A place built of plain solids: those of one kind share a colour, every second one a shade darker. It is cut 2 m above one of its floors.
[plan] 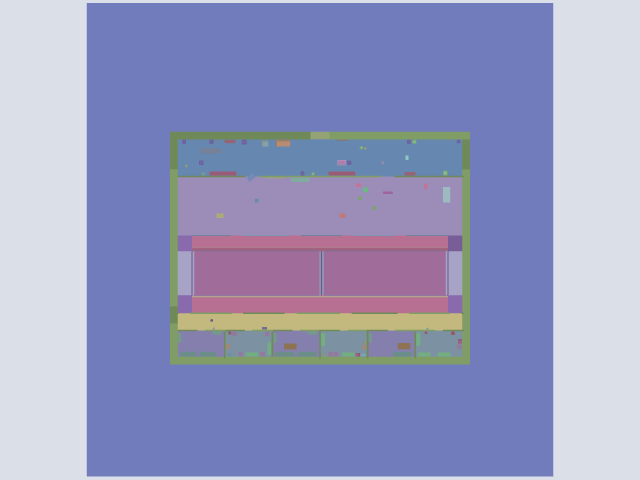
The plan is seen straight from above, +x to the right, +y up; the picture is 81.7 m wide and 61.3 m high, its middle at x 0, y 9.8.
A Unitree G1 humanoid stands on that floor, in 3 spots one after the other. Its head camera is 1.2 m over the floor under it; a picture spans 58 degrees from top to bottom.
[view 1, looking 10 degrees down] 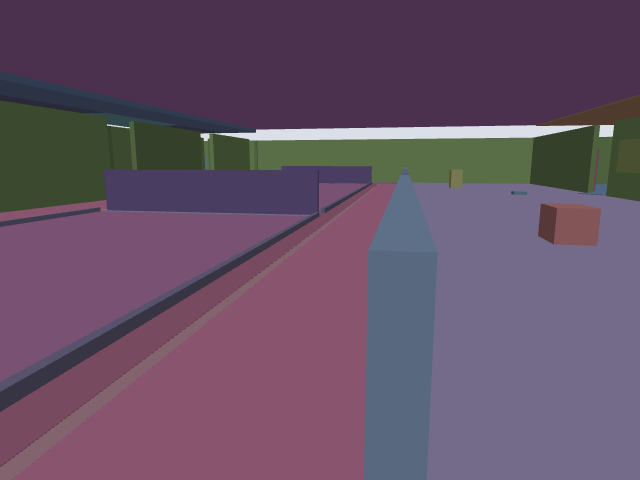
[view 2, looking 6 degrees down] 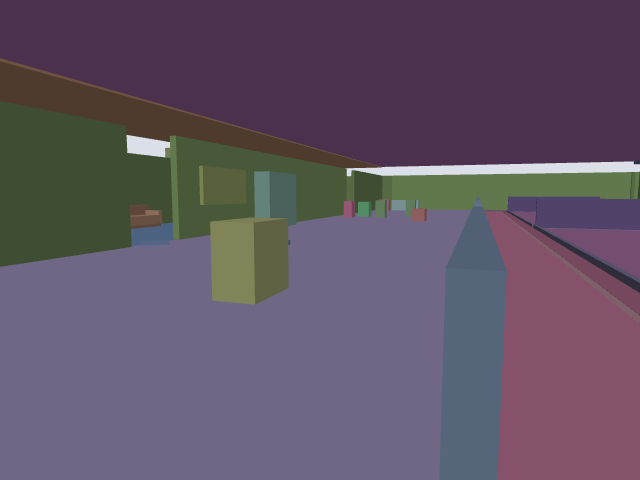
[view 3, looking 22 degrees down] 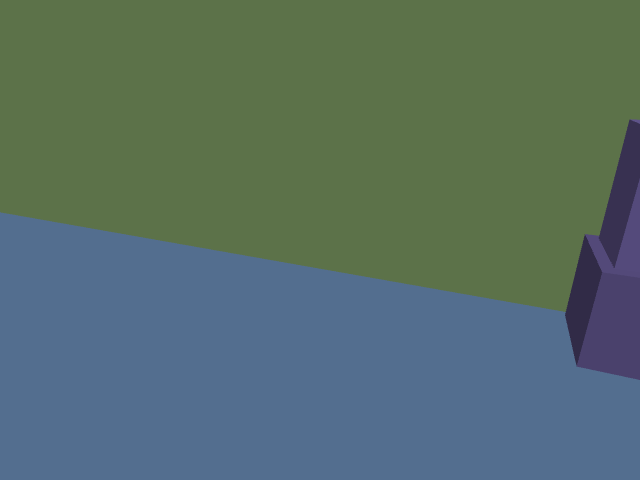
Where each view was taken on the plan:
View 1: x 10.28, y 10.37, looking -169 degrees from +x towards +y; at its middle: floor_walkway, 6.91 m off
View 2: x -17.33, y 10.37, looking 20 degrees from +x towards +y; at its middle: floor_yard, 11.48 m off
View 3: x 17.00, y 20.32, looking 112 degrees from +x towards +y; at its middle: wall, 2.68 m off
